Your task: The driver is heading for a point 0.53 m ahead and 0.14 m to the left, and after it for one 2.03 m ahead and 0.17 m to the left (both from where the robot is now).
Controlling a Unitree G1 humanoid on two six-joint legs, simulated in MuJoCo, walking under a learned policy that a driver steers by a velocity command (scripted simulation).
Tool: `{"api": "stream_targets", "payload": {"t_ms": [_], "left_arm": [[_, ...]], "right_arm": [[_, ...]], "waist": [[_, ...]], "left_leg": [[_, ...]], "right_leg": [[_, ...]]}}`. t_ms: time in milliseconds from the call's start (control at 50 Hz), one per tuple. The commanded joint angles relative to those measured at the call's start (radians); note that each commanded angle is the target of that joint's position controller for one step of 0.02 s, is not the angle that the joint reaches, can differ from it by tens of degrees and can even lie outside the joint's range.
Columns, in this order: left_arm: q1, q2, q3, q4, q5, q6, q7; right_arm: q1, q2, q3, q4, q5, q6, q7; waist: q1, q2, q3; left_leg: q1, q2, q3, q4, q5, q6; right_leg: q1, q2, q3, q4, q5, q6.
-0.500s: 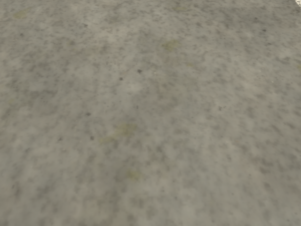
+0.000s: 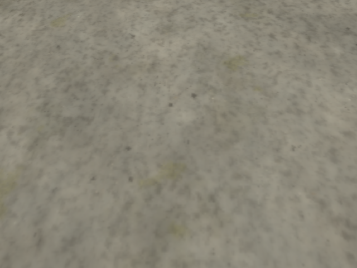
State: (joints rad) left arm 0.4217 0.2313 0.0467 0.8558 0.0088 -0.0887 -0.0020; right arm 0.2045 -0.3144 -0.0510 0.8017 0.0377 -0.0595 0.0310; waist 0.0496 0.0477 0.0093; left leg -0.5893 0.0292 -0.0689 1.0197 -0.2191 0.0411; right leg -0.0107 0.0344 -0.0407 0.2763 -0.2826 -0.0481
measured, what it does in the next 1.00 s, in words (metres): walks ahead, turning left: left foot, then right foot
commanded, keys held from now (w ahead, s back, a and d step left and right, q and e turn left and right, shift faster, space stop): w+q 0.46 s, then q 0.12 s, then e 0.42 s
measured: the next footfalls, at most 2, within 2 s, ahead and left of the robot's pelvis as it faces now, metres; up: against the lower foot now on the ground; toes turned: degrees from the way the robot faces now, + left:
left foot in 0.24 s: +0.31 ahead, +0.14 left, +0.00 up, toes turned +9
right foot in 0.70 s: +0.61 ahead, +0.03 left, +0.00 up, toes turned +24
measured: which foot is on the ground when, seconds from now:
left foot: up 0.00-0.22, down 0.24-0.72, up 0.74-1.00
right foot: down 0.00-0.26, up 0.28-0.68, down 0.70-1.00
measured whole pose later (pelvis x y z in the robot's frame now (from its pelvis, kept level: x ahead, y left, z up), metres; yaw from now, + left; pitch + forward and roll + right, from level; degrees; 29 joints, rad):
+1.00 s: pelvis +0.46 +0.08 -0.01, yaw +15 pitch +1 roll +1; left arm 0.19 0.27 0.05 0.69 0.00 0.00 0.00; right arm 0.16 -0.28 -0.05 0.71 0.00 0.03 -0.04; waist 0.03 0.00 0.06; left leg -0.42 -0.03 -0.11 0.80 -0.42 -0.06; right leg -0.39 0.09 0.13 0.45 -0.07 -0.04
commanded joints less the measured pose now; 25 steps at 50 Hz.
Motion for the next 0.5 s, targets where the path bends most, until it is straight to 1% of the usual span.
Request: {"api": "stream_targets", "payload": {"t_ms": [20, 60, 80, 120, 140, 160, 180, 200, 220, 240, 260, 280, 300, 320, 340, 360, 380, 400, 420, 440, 460, 480, 500], "left_arm": [[-0.029, 0.148, 0.028, -0.052, 0.001, -0.011, 0.012], [-0.029, 0.165, 0.028, -0.044, 0.000, -0.013, 0.019], [-0.010, 0.173, 0.029, -0.033, -0.003, -0.014, 0.022], [0.016, 0.183, 0.031, -0.012, -0.011, -0.011, 0.021], [0.014, 0.188, 0.033, -0.008, -0.014, -0.007, 0.021], [0.002, 0.198, 0.035, -0.010, -0.015, -0.002, 0.022], [-0.008, 0.213, 0.040, -0.014, -0.014, 0.005, 0.026], [-0.017, 0.228, 0.045, -0.021, -0.012, 0.015, 0.032], [-0.029, 0.238, 0.048, -0.028, -0.006, 0.028, 0.039], [-0.044, 0.239, 0.046, -0.040, -0.008, 0.034, 0.044], [-0.023, 0.203, 0.031, -0.070, 0.011, 0.024, 0.045], [0.066, 0.072, -0.011, -0.103, 0.008, -0.006, 0.019], [-0.045, 0.189, 0.015, -0.120, -0.020, -0.047, 0.000], [-0.138, 0.208, 0.019, -0.162, -0.054, -0.063, -0.006], [-0.167, 0.189, 0.014, -0.173, -0.042, -0.070, 0.002], [-0.160, 0.191, 0.021, -0.165, -0.018, -0.065, 0.013], [-0.134, 0.191, 0.024, -0.163, -0.007, -0.052, 0.014], [-0.117, 0.186, 0.026, -0.167, 0.001, -0.039, 0.015], [-0.113, 0.176, 0.024, -0.171, 0.008, -0.028, 0.016], [-0.128, 0.166, 0.022, -0.180, 0.015, -0.019, 0.019], [-0.165, 0.156, 0.018, -0.198, 0.019, -0.014, 0.022], [-0.214, 0.149, 0.015, -0.217, 0.021, -0.012, 0.025], [-0.256, 0.139, 0.011, -0.230, 0.024, -0.014, 0.027]], "right_arm": [[-0.143, -0.009, 0.007, -0.112, -0.011, -0.008, 0.013], [-0.210, 0.010, 0.019, -0.145, -0.015, -0.009, 0.018], [-0.243, 0.015, 0.023, -0.163, -0.017, -0.011, 0.021], [-0.277, 0.006, 0.023, -0.191, -0.013, -0.013, 0.030], [-0.283, -0.004, 0.019, -0.203, -0.011, -0.014, 0.036], [-0.278, -0.019, 0.013, -0.213, -0.010, -0.016, 0.042], [-0.256, -0.036, 0.004, -0.217, -0.012, -0.015, 0.045], [-0.201, -0.058, -0.009, -0.211, -0.012, -0.010, 0.045], [-0.079, -0.094, -0.030, -0.184, -0.008, -0.004, 0.042], [0.079, -0.142, -0.059, -0.147, -0.006, 0.004, 0.030], [0.220, -0.213, -0.082, -0.123, -0.009, 0.022, 0.004], [0.168, -0.252, -0.082, -0.154, -0.009, 0.016, 0.002], [0.167, -0.171, -0.063, -0.156, -0.018, 0.011, 0.001], [0.131, -0.138, -0.054, -0.153, -0.027, 0.003, -0.002], [0.068, -0.128, -0.050, -0.159, -0.027, -0.008, 0.002], [0.013, -0.105, -0.045, -0.172, -0.033, -0.015, 0.001], [-0.018, -0.098, -0.042, -0.189, -0.043, -0.017, -0.001], [-0.028, -0.093, -0.043, -0.193, -0.039, -0.018, -0.002], [-0.023, -0.091, -0.043, -0.189, -0.031, -0.020, -0.005], [-0.009, -0.096, -0.044, -0.182, -0.027, -0.021, -0.009], [0.007, -0.109, -0.048, -0.176, -0.026, -0.021, -0.015], [0.018, -0.124, -0.052, -0.171, -0.029, -0.018, -0.022], [0.029, -0.133, -0.055, -0.165, -0.029, -0.012, -0.029]], "waist": [[0.015, -0.109, 0.086], [0.033, -0.119, 0.109], [0.045, -0.117, 0.121], [0.045, -0.113, 0.137], [0.034, -0.113, 0.134], [0.015, -0.121, 0.116], [-0.010, -0.139, 0.078], [-0.047, -0.163, 0.026], [-0.112, -0.176, -0.052], [-0.197, -0.149, -0.135], [-0.229, 0.004, -0.239], [-0.113, 0.223, -0.376], [-0.183, 0.087, -0.372], [-0.165, 0.041, -0.210], [-0.108, -0.079, -0.094], [-0.068, -0.090, -0.064], [-0.033, -0.059, -0.047], [-0.017, -0.040, -0.039], [-0.011, -0.032, -0.030], [-0.012, -0.029, -0.019], [-0.022, -0.028, -0.003], [-0.034, -0.025, 0.017], [-0.046, -0.022, 0.023]], "left_leg": [[-0.182, 0.025, 0.009, -0.144, 0.142, -0.037], [-0.100, 0.022, 0.069, -0.285, 0.245, -0.045], [-0.071, 0.018, 0.093, -0.330, 0.272, -0.040], [-0.054, 0.009, 0.109, -0.391, 0.273, -0.015], [-0.053, 0.002, 0.114, -0.415, 0.253, 0.005], [-0.033, -0.017, 0.130, -0.430, 0.225, 0.028], [0.007, -0.044, 0.154, -0.425, 0.187, 0.051], [0.072, -0.075, 0.177, -0.411, 0.141, 0.074], [0.208, -0.110, 0.189, -0.404, 0.113, 0.099], [0.453, -0.125, 0.161, -0.441, 0.144, 0.135], [0.759, 0.044, -0.110, -0.456, 0.083, 0.191], [1.031, 0.298, -0.733, -0.626, -0.169, 0.403], [0.993, 0.287, -0.776, -0.737, -0.279, 0.360], [0.849, 0.253, -0.618, -0.757, -0.237, 0.309], [0.664, 0.209, -0.503, -0.775, -0.098, 0.284], [0.552, 0.167, -0.414, -0.779, 0.025, 0.266], [0.464, 0.137, -0.369, -0.799, 0.103, 0.265], [0.412, 0.122, -0.345, -0.817, 0.142, 0.272], [0.366, 0.115, -0.312, -0.826, 0.185, 0.277], [0.324, 0.105, -0.280, -0.831, 0.216, 0.278], [0.293, 0.092, -0.253, -0.835, 0.233, 0.274], [0.268, 0.075, -0.225, -0.824, 0.315, 0.261], [0.246, 0.046, -0.184, -0.796, 0.404, 0.236]], "right_leg": [[0.031, -0.236, 0.093, -0.152, 0.343, -0.109], [-0.036, -0.219, 0.021, -0.181, 0.335, -0.100], [-0.048, -0.228, 0.002, -0.192, 0.340, -0.100], [-0.009, -0.255, -0.023, -0.183, 0.396, -0.098], [0.032, -0.268, -0.039, -0.157, 0.473, -0.091], [0.071, -0.276, -0.058, -0.109, 0.630, -0.080], [0.109, -0.282, -0.076, -0.041, 0.829, -0.067], [0.142, -0.285, -0.091, 0.058, 1.019, -0.054], [0.135, -0.278, -0.107, 0.221, 1.133, -0.039], [0.014, -0.251, -0.122, 0.443, 1.095, -0.011], [-0.248, -0.186, -0.120, 0.769, 0.630, 0.021], [-0.631, 0.040, 0.021, 1.150, -0.253, 0.074], [-0.728, -0.011, 0.200, 1.203, -0.228, 0.043], [-0.764, -0.053, 0.176, 1.154, -0.143, 0.023], [-0.735, -0.096, 0.162, 1.053, -0.077, 0.022], [-0.674, -0.130, 0.159, 0.969, -0.041, 0.028], [-0.613, -0.146, 0.163, 0.944, -0.022, 0.037], [-0.591, -0.154, 0.156, 0.908, -0.014, 0.053], [-0.582, -0.158, 0.141, 0.873, -0.005, 0.072], [-0.582, -0.158, 0.129, 0.828, 0.017, 0.090], [-0.595, -0.155, 0.117, 0.769, 0.061, 0.107], [-0.601, -0.143, 0.106, 0.696, 0.120, 0.121], [-0.578, -0.124, 0.096, 0.606, 0.185, 0.127]]}}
